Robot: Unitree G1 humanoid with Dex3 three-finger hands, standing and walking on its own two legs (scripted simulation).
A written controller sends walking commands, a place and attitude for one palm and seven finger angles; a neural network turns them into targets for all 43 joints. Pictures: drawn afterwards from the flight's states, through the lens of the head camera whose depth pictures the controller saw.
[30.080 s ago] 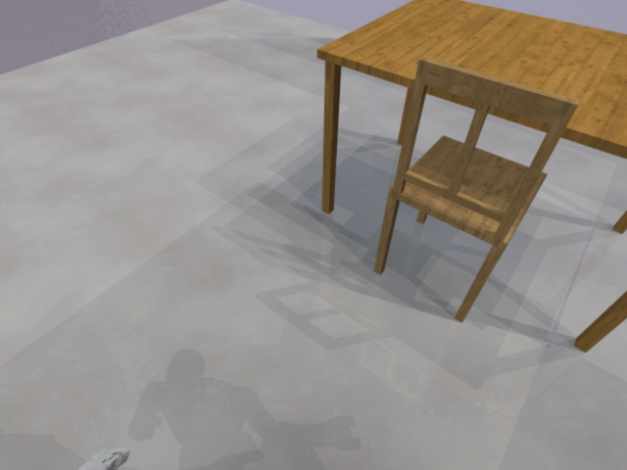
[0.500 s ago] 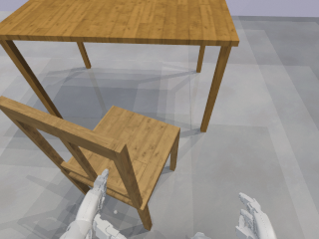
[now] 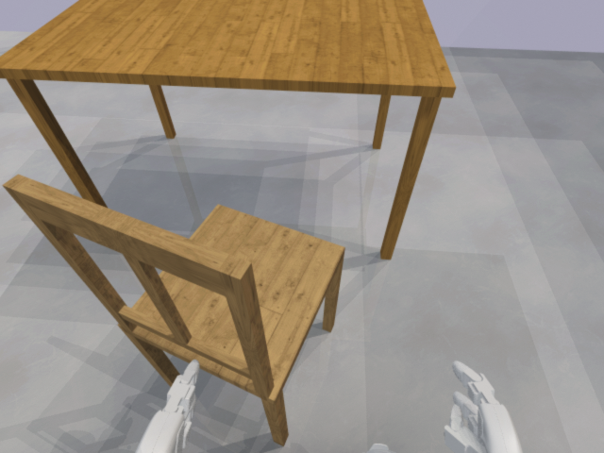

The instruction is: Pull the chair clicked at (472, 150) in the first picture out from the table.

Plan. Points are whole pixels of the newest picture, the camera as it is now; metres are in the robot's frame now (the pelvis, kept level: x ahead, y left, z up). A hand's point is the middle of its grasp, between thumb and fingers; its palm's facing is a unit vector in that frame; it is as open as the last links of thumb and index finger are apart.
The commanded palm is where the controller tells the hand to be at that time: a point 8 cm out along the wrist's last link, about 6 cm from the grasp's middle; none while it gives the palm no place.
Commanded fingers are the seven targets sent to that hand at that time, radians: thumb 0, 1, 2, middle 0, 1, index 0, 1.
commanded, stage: draw the hand back to the body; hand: left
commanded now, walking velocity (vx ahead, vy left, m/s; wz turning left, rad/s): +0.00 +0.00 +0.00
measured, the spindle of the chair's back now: (162, 301) +0.36 +0.24 -0.05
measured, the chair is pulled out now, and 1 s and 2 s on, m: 0.47 0.47 0.47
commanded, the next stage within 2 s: step back with the hand held close in 1.56 s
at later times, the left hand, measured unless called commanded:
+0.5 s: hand (158, 415) +0.16 +0.15 +0.10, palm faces +0.03 -0.99 -0.11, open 17.4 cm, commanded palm +0.12 +0.21 +0.11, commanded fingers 0.00 -0.30 0.32 -0.04 -0.05 -0.04 -0.05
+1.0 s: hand (50, 343) +0.19 +0.22 +0.19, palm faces +0.41 -0.80 -0.43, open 12.0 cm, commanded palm +0.14 +0.27 +0.20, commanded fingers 0.00 0.61 0.76 -0.16 -0.24 -0.16 -0.24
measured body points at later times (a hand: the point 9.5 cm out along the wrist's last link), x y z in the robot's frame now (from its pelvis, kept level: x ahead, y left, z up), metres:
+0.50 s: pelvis -0.02 -0.02 +0.00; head +0.00 -0.04 +0.45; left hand +0.15 +0.20 +0.11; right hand +0.15 -0.25 -0.07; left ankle -0.08 +0.10 -0.68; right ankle +0.06 -0.13 -0.68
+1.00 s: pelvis +0.01 -0.02 +0.05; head +0.00 -0.06 +0.50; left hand +0.16 +0.26 +0.21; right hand +0.19 -0.25 -0.04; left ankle -0.08 +0.10 -0.68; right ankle +0.06 -0.13 -0.68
